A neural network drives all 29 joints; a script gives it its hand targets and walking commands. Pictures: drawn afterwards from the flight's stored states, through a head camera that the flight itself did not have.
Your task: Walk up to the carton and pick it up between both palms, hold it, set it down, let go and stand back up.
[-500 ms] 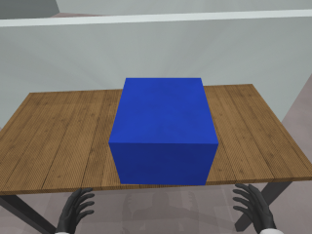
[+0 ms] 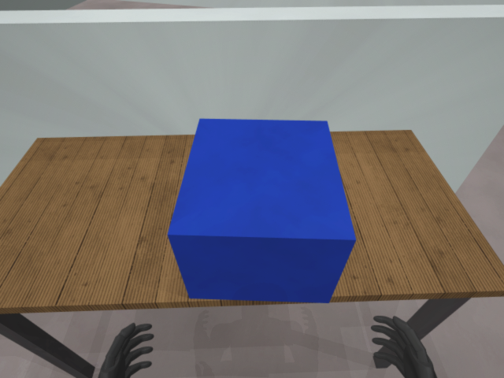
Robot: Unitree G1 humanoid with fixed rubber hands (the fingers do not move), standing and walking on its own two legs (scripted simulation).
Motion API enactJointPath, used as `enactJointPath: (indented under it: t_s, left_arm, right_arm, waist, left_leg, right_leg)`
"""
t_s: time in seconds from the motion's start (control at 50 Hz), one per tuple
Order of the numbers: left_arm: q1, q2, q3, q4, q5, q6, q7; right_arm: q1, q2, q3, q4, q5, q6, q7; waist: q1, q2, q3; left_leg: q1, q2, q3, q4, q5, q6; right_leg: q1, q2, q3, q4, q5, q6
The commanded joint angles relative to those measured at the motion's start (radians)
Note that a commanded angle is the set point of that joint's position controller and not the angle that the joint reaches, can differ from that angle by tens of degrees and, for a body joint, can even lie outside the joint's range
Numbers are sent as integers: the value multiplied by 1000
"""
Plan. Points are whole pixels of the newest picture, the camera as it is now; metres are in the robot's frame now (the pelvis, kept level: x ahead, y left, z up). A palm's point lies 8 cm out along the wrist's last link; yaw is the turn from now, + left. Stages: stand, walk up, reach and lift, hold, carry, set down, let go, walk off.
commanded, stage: set down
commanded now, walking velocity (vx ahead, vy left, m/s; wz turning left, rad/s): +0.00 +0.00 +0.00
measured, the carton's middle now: (261, 206) +0.45 +0.02 +0.01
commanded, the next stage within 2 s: let go in 0.84 s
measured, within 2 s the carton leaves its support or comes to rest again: neither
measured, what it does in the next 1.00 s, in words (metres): stands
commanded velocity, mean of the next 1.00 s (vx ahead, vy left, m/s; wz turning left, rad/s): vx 0.00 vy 0.00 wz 0.00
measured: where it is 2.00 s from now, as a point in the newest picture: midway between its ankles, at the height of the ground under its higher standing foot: outside the picture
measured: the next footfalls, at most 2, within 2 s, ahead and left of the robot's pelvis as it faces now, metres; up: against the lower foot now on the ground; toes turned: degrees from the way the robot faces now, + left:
none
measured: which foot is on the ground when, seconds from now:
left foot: down 0.00-1.00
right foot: down 0.00-1.00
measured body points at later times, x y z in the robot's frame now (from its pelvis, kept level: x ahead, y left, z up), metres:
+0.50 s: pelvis -0.01 +0.00 +0.00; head -0.01 +0.01 +0.45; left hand +0.16 +0.23 -0.08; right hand +0.17 -0.22 -0.07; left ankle +0.00 +0.12 -0.75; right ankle -0.02 -0.12 -0.75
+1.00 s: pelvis +0.00 +0.00 +0.00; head +0.01 +0.01 +0.45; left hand +0.16 +0.23 -0.09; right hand +0.16 -0.22 -0.09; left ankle +0.00 +0.12 -0.75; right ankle -0.02 -0.12 -0.75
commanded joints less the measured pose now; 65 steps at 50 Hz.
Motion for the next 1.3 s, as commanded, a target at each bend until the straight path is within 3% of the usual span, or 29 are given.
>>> enactJointPath:
  t_s: [0.0,0.1,0.14,0.16,0.22,0.24,0.26,0.3,0.34,0.36,0.4,0.46,0.48,0.5,0.56,0.58,0.64,0.66,0.7,0.78,0.82,0.84,0.96,1.0,1.08,1.1,1.12,1.16,1.28]
  left_arm:
    - [-11,99,79,-204,54,-41,5]
    - [-31,97,79,-127,60,-9,-27]
    - [-49,109,74,-215,46,-31,-16]
    - [-41,92,74,-130,68,-19,-18]
    - [-46,97,73,-186,75,-14,-2]
    - [-61,59,54,-66,100,14,-5]
    - [-64,85,56,-155,82,5,3]
    - [-102,70,46,-83,82,17,3]
    - [-120,90,33,-152,46,7,9]
    - [-138,95,47,-90,62,14,11]
    - [-140,84,44,14,77,43,0]
    - [-116,61,59,-15,121,45,17]
    - [-127,74,50,-19,97,47,9]
    - [-141,51,48,58,121,57,6]
    - [-165,72,36,-42,111,49,28]
    - [-164,38,26,55,133,75,23]
    - [-177,67,34,19,116,66,19]
    - [-171,72,28,7,110,59,15]
    - [-188,95,41,-70,105,42,25]
    - [-156,49,45,139,160,87,7]
    - [-158,67,55,44,144,82,13]
    - [-166,69,66,61,137,77,6]
    - [-205,78,50,45,139,66,11]
    - [-160,62,37,91,136,69,2]
    - [-185,69,46,35,140,56,5]
    - [-173,47,37,84,154,68,4]
    - [-164,67,59,64,147,66,-2]
    - [-170,42,42,77,168,70,3]
    - [-196,40,51,92,174,82,6]
  right_arm:
    - [-11,-111,-31,-89,10,-67,1]
    - [-43,-104,-25,-48,-29,-81,-12]
    - [-56,-98,-28,-103,-6,-106,-17]
    - [-52,-93,-29,-30,-28,-100,-10]
    - [-66,-101,-42,-36,-30,-102,-5]
    - [-73,-112,-42,90,-57,-77,6]
    - [-91,-116,-57,-1,-53,-93,4]
    - [-124,-96,-59,8,-70,-92,6]
    - [-129,-94,-74,-45,-69,-90,2]
    - [-149,-84,-74,13,-81,-83,9]
    - [-152,-101,-65,91,-108,-63,5]
    - [-148,-117,-63,133,-91,-63,22]
    - [-154,-103,-55,96,-87,-74,11]
    - [-170,-115,-55,180,-105,-67,20]
    - [-195,-118,-70,143,-92,-83,26]
    - [-210,-117,-76,224,-112,-74,33]
    - [-208,-118,-75,190,-123,-94,23]
    - [-201,-109,-89,190,-120,-100,15]
    - [-203,-93,-70,129,-97,-122,15]
    - [-215,-132,-69,314,-135,-98,23]
    - [-215,-130,-61,236,-117,-111,20]
    - [-213,-112,-64,238,-127,-111,14]
    - [-246,-126,-74,296,-130,-135,20]
    - [-211,-134,-73,303,-135,-140,21]
    - [-226,-141,-84,315,-126,-164,17]
    - [-223,-146,-65,341,-115,-156,23]
    - [-215,-142,-66,306,-119,-168,18]
    - [-220,-145,-68,357,-122,-163,24]
    - [-266,-145,-76,365,-128,-158,34]
  waist:
    - [1,75,-139]
    - [-20,56,-70]
    - [-13,43,-136]
    - [-13,53,-98]
    - [-5,75,-112]
    - [-13,105,-34]
    - [-14,93,-90]
    - [-20,53,-36]
    - [-33,1,-71]
    - [-18,14,-54]
    - [-32,-13,-27]
    - [-4,62,-39]
    - [-20,14,-72]
    - [-14,34,-39]
    - [-13,80,-87]
    - [-15,82,-45]
    - [-23,19,-88]
    - [-36,40,-118]
    - [-18,41,-120]
    - [-28,39,-49]
    - [-21,43,-84]
    - [-17,15,-81]
    - [-33,45,-109]
    - [-32,6,-115]
    - [-41,27,-158]
    - [-45,44,-125]
    - [-41,10,-130]
    - [-43,49,-113]
    - [-35,50,-89]
  left_leg:
    - [194,-23,14,20,408,-54]
    - [171,-32,26,7,346,-49]
    - [178,-26,24,13,351,-42]
    - [181,-29,24,15,324,-45]
    - [180,-15,23,3,320,-49]
    - [173,-16,23,-11,265,-50]
    - [164,-10,22,-6,295,-54]
    - [129,-16,34,-18,208,-33]
    - [101,-9,39,-19,180,-21]
    - [86,-9,33,-24,145,-14]
    - [103,-19,46,-23,112,-11]
    - [139,-11,48,-23,188,-38]
    - [124,-16,49,-5,185,-27]
    - [135,-16,51,-21,167,-34]
    - [129,-13,43,-15,168,-33]
    - [126,-10,41,-22,142,-39]
    - [140,-12,45,6,173,-25]
    - [152,-14,48,4,189,-35]
    - [144,-22,51,20,218,-30]
    - [145,-20,50,1,179,-38]
    - [145,-23,51,11,173,-30]
    - [150,-21,64,5,170,-32]
    - [161,-17,42,20,222,-38]
    - [167,-18,39,36,251,-32]
    - [193,-19,40,46,268,-43]
    - [196,-24,37,49,277,-41]
    - [190,-26,38,46,278,-32]
    - [191,-23,30,45,276,-40]
    - [150,-27,38,28,209,-40]
  right_leg:
    - [-84,7,-10,-75,271,-16]
    - [-85,0,-15,-93,274,-1]
    - [-53,-1,-12,-90,257,4]
    - [-93,-1,-19,-88,231,0]
    - [-77,7,-23,-95,179,-15]
    - [-129,4,-25,-96,124,-24]
    - [-105,13,-30,-95,139,-25]
    - [-119,1,-26,-103,95,-20]
    - [-93,0,-18,-97,85,-11]
    - [-120,-10,-15,-95,54,-13]
    - [-123,-10,-11,-91,38,-4]
    - [-124,5,-23,-82,66,-21]
    - [-102,0,-18,-79,111,-10]
    - [-141,5,-29,-80,69,-11]
    - [-125,3,-26,-70,75,-25]
    - [-150,8,-33,-69,36,-27]
    - [-129,1,-28,-60,115,-12]
    - [-106,4,-28,-58,137,-7]
    - [-104,1,-25,-52,176,-2]
    - [-149,12,-39,-53,100,-9]
    - [-126,6,-29,-50,133,-8]
    - [-127,12,-38,-51,117,-1]
    - [-133,15,-43,-38,154,-6]
    - [-138,10,-36,-31,214,-2]
    - [-131,18,-49,-26,231,3]
    - [-140,17,-46,-27,250,3]
    - [-112,10,-42,-25,283,13]
    - [-115,14,-46,-19,258,8]
    - [-125,13,-51,-28,179,7]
